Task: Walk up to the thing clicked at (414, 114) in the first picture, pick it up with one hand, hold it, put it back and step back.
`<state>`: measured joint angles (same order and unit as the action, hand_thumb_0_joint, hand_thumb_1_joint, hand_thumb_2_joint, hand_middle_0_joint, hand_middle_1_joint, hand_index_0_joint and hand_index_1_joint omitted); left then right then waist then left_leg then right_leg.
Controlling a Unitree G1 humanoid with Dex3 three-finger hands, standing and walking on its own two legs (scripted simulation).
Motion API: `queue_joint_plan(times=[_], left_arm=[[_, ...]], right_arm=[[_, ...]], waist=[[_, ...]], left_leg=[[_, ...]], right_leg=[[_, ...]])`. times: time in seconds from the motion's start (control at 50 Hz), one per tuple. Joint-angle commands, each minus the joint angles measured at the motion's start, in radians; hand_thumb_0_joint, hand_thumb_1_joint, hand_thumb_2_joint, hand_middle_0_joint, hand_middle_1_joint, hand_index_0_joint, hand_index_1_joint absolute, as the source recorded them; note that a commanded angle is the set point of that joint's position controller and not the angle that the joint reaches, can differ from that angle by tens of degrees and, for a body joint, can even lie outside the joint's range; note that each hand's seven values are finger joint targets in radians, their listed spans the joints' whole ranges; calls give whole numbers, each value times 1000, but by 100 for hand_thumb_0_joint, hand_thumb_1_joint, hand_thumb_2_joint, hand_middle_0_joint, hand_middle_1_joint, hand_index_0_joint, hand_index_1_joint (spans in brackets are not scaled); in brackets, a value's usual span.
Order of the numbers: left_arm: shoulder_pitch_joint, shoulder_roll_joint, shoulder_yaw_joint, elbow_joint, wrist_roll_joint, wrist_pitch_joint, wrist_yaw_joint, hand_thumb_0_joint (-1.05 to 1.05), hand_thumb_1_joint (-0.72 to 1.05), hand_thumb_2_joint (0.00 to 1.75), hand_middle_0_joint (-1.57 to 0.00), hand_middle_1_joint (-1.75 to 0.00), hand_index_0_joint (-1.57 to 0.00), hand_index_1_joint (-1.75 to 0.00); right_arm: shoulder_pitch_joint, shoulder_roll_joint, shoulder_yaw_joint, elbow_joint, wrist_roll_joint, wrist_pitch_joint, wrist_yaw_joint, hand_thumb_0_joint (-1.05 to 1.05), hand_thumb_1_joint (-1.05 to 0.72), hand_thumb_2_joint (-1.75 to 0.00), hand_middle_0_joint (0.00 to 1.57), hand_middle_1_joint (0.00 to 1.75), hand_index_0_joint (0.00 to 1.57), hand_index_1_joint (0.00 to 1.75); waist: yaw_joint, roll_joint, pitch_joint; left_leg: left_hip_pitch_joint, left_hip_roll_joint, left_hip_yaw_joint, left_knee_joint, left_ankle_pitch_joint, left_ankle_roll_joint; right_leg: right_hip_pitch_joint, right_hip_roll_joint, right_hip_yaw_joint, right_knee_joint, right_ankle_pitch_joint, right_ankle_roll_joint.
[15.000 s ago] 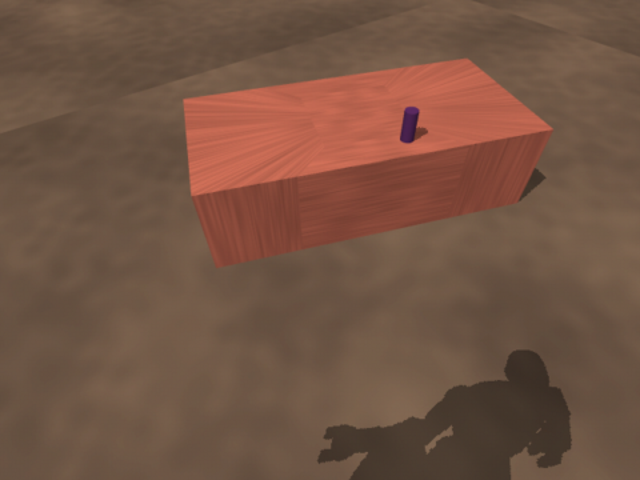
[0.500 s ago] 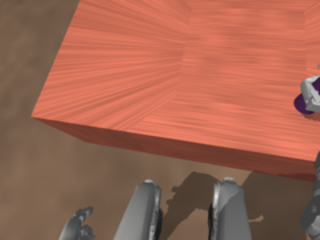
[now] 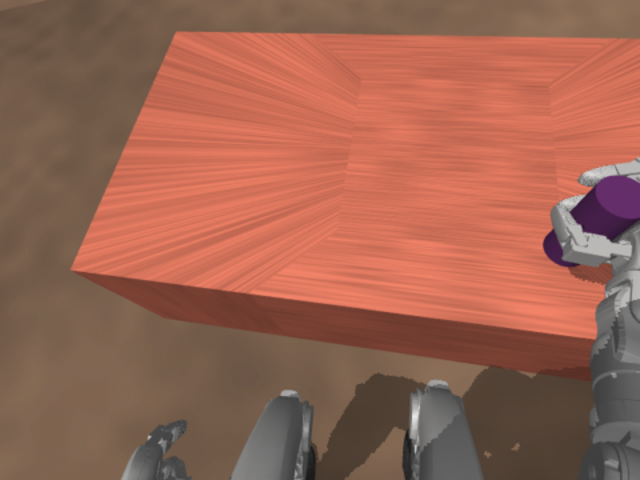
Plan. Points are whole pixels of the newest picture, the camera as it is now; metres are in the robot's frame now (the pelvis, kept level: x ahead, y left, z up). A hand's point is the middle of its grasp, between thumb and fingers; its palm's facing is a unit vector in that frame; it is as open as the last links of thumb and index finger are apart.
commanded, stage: lift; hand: right
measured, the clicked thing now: (590, 225) +0.42 -0.28 +0.00
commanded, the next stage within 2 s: hold in 1.12 s
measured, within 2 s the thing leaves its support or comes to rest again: neither
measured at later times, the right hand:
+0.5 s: hand (613, 204) +0.39 -0.23 +0.11, palm faces +0.33 +0.94 -0.01, open 7.3 cm
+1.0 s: hand (599, 192) +0.37 -0.20 +0.15, palm faces +0.32 +0.95 +0.00, open 7.3 cm
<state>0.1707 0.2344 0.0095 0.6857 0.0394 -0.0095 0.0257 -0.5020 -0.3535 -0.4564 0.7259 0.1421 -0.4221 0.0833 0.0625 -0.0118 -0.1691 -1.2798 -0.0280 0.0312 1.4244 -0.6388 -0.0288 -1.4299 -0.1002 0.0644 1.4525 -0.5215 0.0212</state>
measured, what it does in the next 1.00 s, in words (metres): rises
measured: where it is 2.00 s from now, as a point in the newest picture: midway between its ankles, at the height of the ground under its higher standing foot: outside the picture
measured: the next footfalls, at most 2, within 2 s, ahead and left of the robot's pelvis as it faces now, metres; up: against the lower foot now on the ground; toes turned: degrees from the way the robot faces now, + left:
none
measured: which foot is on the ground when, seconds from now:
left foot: down 0.00-1.00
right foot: down 0.00-1.00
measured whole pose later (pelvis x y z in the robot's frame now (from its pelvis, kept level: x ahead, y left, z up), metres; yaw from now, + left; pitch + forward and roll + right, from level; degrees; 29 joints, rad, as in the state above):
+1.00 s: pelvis +0.03 +0.01 +0.11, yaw -3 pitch +12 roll +2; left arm 0.22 0.21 0.01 0.69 0.03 -0.02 0.05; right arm -0.22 -0.16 -0.22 0.53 0.13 -0.41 -0.08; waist 0.03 -0.01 -0.07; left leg -0.63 0.00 0.01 0.91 -0.48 -0.02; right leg -0.75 -0.08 0.00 0.92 -0.37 0.03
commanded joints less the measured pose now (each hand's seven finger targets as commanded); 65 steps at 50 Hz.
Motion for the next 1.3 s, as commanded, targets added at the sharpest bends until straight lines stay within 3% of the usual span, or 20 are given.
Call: queue_joint_plan(times=[0.0,0.04,0.08,0.1,0.12,0.16,0.18,0.24,0.38,0.44,0.54,0.58,0.62,0.66,0.82,0.86,1.06,1.12,1.2,1.28], left_arm=[[94,182,74,-82,-3,-36,26,0,93,88,-20,-31,-22,-30],[87,172,69,-79,-6,-42,28,0,92,88,-20,-31,-21,-30],[89,176,75,-79,-8,-45,29,0,91,89,-20,-31,-21,-30],[95,176,74,-79,-10,-43,32,0,91,88,-20,-31,-21,-30],[90,166,70,-82,-10,-45,33,0,91,88,-20,-31,-21,-30],[97,162,71,-73,-12,-49,34,0,90,89,-20,-31,-21,-30],[95,153,68,-72,-10,-52,35,0,90,89,-20,-31,-20,-30],[98,156,71,-75,-9,-54,37,0,89,89,-20,-30,-20,-30],[94,133,57,-82,-7,-62,35,0,90,89,-19,-30,-20,-30],[85,135,57,-89,-4,-59,37,0,90,89,-19,-30,-19,-29],[82,117,49,-95,-3,-62,40,0,91,88,-19,-30,-19,-30],[86,117,50,-92,-3,-59,42,0,92,88,-19,-30,-19,-29],[88,126,57,-95,-1,-56,43,0,92,88,-19,-30,-20,-29],[74,113,47,-100,-5,-56,41,0,92,88,-19,-30,-20,-30],[61,108,47,-108,-5,-52,40,0,92,88,-19,-30,-20,-30],[64,107,45,-103,-8,-49,42,0,92,88,-19,-30,-19,-30],[51,102,46,-106,-5,-42,41,0,92,89,-19,-30,-20,-30],[38,105,43,-117,-7,-38,43,0,92,89,-19,-31,-20,-30],[27,102,40,-117,-9,-36,44,0,92,89,-19,-31,-20,-30],[27,96,40,-114,-9,-34,44,0,92,89,-20,-31,-20,-31]], right_arm=[[-317,-233,-7,-356,22,-91,-26,0,-38,-134,133,145,136,145],[-270,-162,40,-320,25,-77,-35,0,-37,-135,133,145,136,145],[-248,-195,27,-410,20,-77,-49,0,-36,-136,134,146,137,146],[-241,-195,34,-403,15,-72,-58,0,-37,-134,133,145,136,145],[-209,-138,69,-368,15,-64,-60,0,-37,-134,132,145,136,145],[-202,-128,69,-395,16,-59,-78,0,-34,-133,131,144,134,144],[-161,-80,101,-344,18,-53,-79,0,-35,-134,132,145,135,145],[-192,-114,100,-430,8,-57,-94,0,-36,-134,133,145,136,145],[-106,-22,142,-368,7,-57,-104,0,-37,-135,134,146,137,146],[-96,-60,117,-406,1,-74,-114,0,-37,-136,134,147,137,147],[-86,-2,161,-425,5,-85,-124,0,-36,-136,133,147,137,147],[-74,-21,143,-413,-2,-91,-131,0,-36,-135,133,146,137,146],[-112,-24,158,-486,-2,-100,-135,0,-34,-135,132,146,135,146],[-36,22,183,-423,-2,-87,-137,0,-34,-134,132,145,135,145],[-34,29,188,-455,-1,-89,-152,0,-35,-134,130,144,134,144],[-16,41,191,-420,-1,-86,-154,0,-35,-134,131,144,134,144],[-18,50,218,-499,-9,-87,-168,0,-34,-135,131,145,134,145],[-15,65,233,-499,-10,-85,-174,0,-37,-134,130,143,133,143],[5,45,220,-500,-12,-80,-179,0,-35,-134,129,143,133,143],[13,74,240,-494,-10,-73,-181,0,-35,-134,132,144,135,144]], waist=[[-15,-153,-533],[-4,-129,-497],[-30,-156,-503],[-23,-151,-495],[-9,-130,-459],[-13,-120,-431],[-4,-81,-403],[-15,-113,-403],[-5,-69,-311],[-33,-91,-328],[-14,-65,-294],[-19,-50,-305],[-25,-78,-313],[-21,-38,-267],[-36,-39,-243],[-23,8,-230],[-31,-21,-265],[-30,-35,-236],[-42,-23,-225],[-40,-16,-206]], left_leg=[[222,-25,15,-264,293,56],[252,-23,18,-290,308,53],[276,-23,20,-305,316,57],[301,-23,19,-330,315,56],[319,-23,22,-345,320,52],[340,-22,22,-367,319,54],[370,-22,19,-388,355,47],[429,-18,13,-422,383,48],[493,-16,16,-501,382,45],[542,-13,11,-526,384,46],[586,-13,6,-561,412,40],[606,-10,4,-573,432,37],[635,-7,-1,-583,442,37],[642,-9,-1,-600,441,34],[696,-2,-7,-641,453,31],[699,-3,-10,-656,466,24],[746,3,-11,-668,551,21],[737,2,-9,-682,501,27],[768,7,-17,-699,518,20],[783,10,-13,-707,530,19]], right_leg=[[620,37,-18,-239,222,-35],[641,38,-16,-265,230,-34],[690,37,-16,-299,259,-28],[721,38,-18,-321,256,-27],[711,39,-19,-335,248,-26],[733,38,-16,-368,248,-23],[721,39,-24,-364,271,-30],[774,44,-34,-403,302,-28],[826,47,-36,-489,299,-26],[869,50,-43,-520,303,-23],[890,54,-49,-552,314,-26],[913,54,-52,-557,331,-27],[935,56,-58,-568,339,-26],[920,56,-61,-581,331,-29],[938,63,-71,-618,332,-28],[944,61,-71,-618,333,-35],[1026,63,-72,-638,426,-33],[1036,63,-73,-661,387,-26],[1031,66,-81,-668,386,-32],[1032,68,-82,-678,395,-31]])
